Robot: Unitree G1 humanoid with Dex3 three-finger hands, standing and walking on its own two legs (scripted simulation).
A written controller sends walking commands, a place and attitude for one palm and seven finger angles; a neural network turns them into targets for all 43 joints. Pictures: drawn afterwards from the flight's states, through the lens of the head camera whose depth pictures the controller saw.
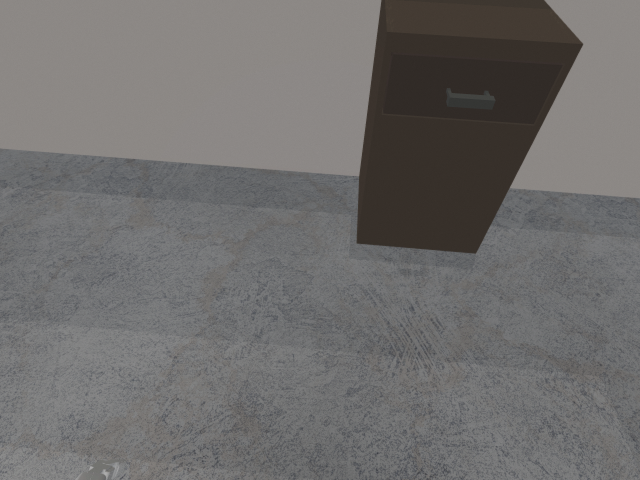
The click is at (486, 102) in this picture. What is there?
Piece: drawer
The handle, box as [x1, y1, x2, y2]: [446, 88, 495, 109]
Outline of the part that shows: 446,89 447,106 491,109 495,100 493,96 490,96 487,91 484,91 483,95 452,93 449,88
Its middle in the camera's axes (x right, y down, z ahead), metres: +0.42 -0.40 +1.09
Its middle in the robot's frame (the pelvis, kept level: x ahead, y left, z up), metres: +1.10 -0.37 -0.06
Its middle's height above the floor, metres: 0.71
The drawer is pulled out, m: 0.00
